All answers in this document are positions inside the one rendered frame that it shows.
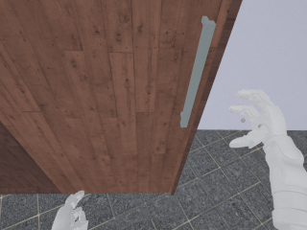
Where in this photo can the robot left hand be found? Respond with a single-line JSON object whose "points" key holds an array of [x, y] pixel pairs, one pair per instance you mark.
{"points": [[66, 215]]}

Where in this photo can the wardrobe door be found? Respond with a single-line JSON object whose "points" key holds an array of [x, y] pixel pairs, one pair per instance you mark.
{"points": [[93, 89], [17, 168]]}

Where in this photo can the right robot forearm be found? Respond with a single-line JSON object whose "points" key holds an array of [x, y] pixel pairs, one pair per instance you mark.
{"points": [[288, 181]]}

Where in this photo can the robot right hand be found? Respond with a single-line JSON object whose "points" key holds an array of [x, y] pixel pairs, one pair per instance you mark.
{"points": [[271, 119]]}

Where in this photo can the handle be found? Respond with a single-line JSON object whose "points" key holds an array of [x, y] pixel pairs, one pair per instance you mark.
{"points": [[207, 31]]}

